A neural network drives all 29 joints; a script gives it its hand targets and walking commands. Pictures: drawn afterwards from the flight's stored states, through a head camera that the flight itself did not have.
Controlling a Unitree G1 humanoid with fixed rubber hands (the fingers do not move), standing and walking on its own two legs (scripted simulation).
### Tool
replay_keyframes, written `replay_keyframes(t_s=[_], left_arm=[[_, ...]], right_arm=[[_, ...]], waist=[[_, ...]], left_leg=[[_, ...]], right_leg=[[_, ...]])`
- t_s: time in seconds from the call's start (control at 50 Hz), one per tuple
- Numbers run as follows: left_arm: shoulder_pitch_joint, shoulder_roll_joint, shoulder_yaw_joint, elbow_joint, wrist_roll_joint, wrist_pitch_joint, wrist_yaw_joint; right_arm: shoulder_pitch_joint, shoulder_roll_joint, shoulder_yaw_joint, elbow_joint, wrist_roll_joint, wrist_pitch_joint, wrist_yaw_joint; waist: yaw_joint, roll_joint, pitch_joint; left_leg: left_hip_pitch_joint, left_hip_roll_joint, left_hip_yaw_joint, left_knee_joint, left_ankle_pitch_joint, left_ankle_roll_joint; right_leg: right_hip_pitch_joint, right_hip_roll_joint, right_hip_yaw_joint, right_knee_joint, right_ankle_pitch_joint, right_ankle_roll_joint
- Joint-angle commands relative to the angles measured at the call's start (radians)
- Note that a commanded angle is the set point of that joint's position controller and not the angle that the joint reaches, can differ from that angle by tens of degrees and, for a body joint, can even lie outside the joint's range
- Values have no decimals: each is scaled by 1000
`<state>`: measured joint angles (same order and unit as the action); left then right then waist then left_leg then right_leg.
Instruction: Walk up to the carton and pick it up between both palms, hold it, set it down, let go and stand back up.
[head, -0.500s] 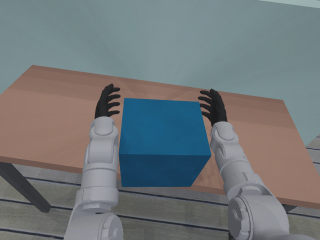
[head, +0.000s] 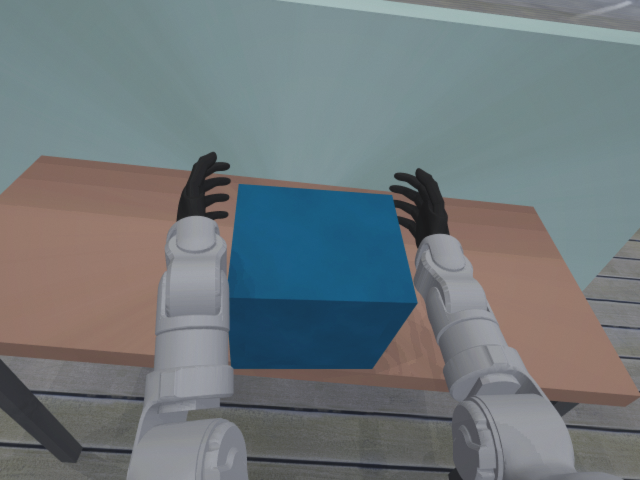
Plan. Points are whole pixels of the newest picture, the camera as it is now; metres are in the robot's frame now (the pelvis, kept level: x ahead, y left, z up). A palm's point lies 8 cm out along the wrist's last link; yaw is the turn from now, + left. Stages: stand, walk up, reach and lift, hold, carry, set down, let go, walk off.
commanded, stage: reach and lift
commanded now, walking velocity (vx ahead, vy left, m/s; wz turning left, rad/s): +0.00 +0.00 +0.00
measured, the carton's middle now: (310, 283) +0.36 +0.00 +0.06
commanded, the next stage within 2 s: hold in 1.62 s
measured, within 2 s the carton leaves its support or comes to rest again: neither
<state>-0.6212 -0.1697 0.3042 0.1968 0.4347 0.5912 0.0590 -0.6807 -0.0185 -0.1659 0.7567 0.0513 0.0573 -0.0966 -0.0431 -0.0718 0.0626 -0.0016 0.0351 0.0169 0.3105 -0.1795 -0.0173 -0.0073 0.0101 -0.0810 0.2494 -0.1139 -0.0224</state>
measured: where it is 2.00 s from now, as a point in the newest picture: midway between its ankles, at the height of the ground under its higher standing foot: outside the picture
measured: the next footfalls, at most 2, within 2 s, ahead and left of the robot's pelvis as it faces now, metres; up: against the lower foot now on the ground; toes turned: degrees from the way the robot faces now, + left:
none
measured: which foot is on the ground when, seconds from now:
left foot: down 0.00-1.00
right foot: down 0.00-1.00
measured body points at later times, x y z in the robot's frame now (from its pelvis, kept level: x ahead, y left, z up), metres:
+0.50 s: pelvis -0.01 +0.00 +0.00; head -0.06 +0.04 +0.44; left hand +0.38 +0.15 +0.21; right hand +0.37 -0.15 +0.19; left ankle +0.00 +0.13 -0.75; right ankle +0.03 -0.10 -0.75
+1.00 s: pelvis +0.00 +0.00 +0.00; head -0.06 +0.03 +0.44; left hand +0.38 +0.15 +0.23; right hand +0.38 -0.14 +0.22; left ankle +0.00 +0.13 -0.75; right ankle +0.03 -0.10 -0.75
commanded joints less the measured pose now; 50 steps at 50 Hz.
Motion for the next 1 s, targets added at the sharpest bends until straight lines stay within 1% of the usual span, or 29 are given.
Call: replay_keyframes(t_s=[0.0,0.02,0.1,0.12,0.2,0.24,0.32,0.38,0.4,0.48,0.5,0.56,0.6,0.64,0.7,0.72,0.74,0.76,0.78,0.84,0.86,0.92,0.94,0.98], left_arm=[[-483,-416,-369,-44,-132,-13,-156],[-490,-412,-374,-61,-137,-7,-160],[-507,-396,-366,-81,-138,14,-183],[-514,-387,-361,-90,-138,22,-192],[-497,-362,-324,-66,-110,61,-224],[-517,-352,-311,-51,-105,75,-241],[-544,-361,-314,-61,-108,92,-257],[-565,-355,-310,-59,-110,98,-260],[-577,-359,-313,-65,-114,99,-259],[-610,-352,-285,-19,-103,106,-256],[-618,-349,-276,-16,-99,105,-254],[-641,-343,-252,-6,-93,105,-252],[-640,-337,-242,-6,-89,108,-252],[-644,-336,-239,-9,-88,111,-256],[-660,-332,-249,-19,-90,115,-264],[-662,-338,-260,-31,-96,114,-266],[-655,-332,-260,-40,-96,118,-269],[-660,-334,-270,-43,-98,121,-275],[-660,-329,-274,-59,-101,123,-278],[-670,-327,-299,-83,-107,129,-286],[-669,-323,-301,-83,-109,132,-289],[-670,-318,-294,-58,-100,144,-297],[-681,-315,-292,-63,-101,144,-298],[-692,-318,-291,-61,-105,145,-299]], right_arm=[[-678,409,301,-258,40,-32,98],[-681,414,316,-279,47,-26,93],[-672,426,334,-299,52,-1,68],[-682,430,343,-321,55,4,60],[-652,422,328,-311,52,35,37],[-656,416,311,-302,45,46,32],[-677,416,299,-320,51,51,31],[-710,417,309,-335,67,54,30],[-727,421,314,-345,71,55,31],[-765,427,306,-322,69,63,40],[-784,431,309,-329,70,63,42],[-799,438,311,-306,72,70,47],[-798,441,317,-298,75,72,48],[-788,442,318,-283,81,77,43],[-770,439,310,-263,82,86,36],[-775,441,308,-276,84,84,34],[-765,440,314,-278,89,88,28],[-755,441,313,-273,94,92,23],[-761,440,321,-291,101,95,18],[-756,440,334,-305,120,104,3],[-767,440,342,-322,130,109,-2],[-779,437,343,-320,137,126,-8],[-795,440,347,-333,137,129,-9],[-809,445,355,-342,144,135,-9]], waist=[[-1,54,-351],[-1,47,-363],[-19,33,-364],[-21,28,-366],[-47,46,-304],[-61,50,-270],[-82,79,-268],[-81,81,-270],[-77,80,-281],[-59,64,-263],[-48,58,-271],[-34,41,-288],[-30,37,-306],[-36,37,-313],[-57,55,-307],[-67,62,-321],[-69,61,-318],[-82,70,-316],[-83,69,-323],[-103,92,-315],[-101,91,-316],[-105,94,-275],[-96,83,-281],[-96,78,-287]], left_leg=[[56,-53,50,-3,265,-8],[58,-55,50,-3,267,-6],[63,-63,50,-3,263,-4],[63,-66,51,-4,256,-3],[74,-68,57,-19,228,-2],[69,-68,61,-30,196,-1],[82,-66,60,-29,219,-11],[88,-65,59,-27,231,-13],[84,-64,57,-29,226,-11],[58,-58,60,-52,153,2],[52,-57,62,-53,145,6],[51,-55,65,-59,138,13],[63,-55,67,-56,163,16],[72,-55,68,-49,183,15],[84,-58,69,-45,201,11],[89,-59,68,-38,216,7],[93,-61,69,-35,232,6],[97,-62,67,-31,247,2],[104,-64,65,-27,262,1],[107,-67,61,-13,293,-10],[103,-70,59,-12,299,-10],[82,-70,57,-22,262,-8],[75,-70,57,-26,248,-5],[73,-69,56,-27,241,-4]], right_leg=[[138,42,-35,6,142,35],[148,41,-34,10,155,37],[186,35,-30,16,197,46],[198,34,-28,18,205,47],[194,30,-30,4,170,47],[184,29,-34,-3,123,46],[181,35,-42,-9,106,37],[182,39,-45,-13,103,36],[181,41,-45,-12,94,35],[161,40,-47,-23,13,31],[164,40,-46,-23,6,31],[169,43,-43,-24,-3,31],[181,43,-43,-21,24,32],[187,45,-43,-19,43,32],[191,44,-42,-18,68,33],[198,45,-45,-15,83,33],[208,43,-43,-15,108,35],[215,43,-43,-13,123,36],[224,44,-42,-10,142,38],[239,41,-44,-5,182,40],[245,42,-43,-3,194,43],[237,39,-46,-7,159,43],[237,40,-45,-8,146,44],[234,42,-46,-7,138,43]])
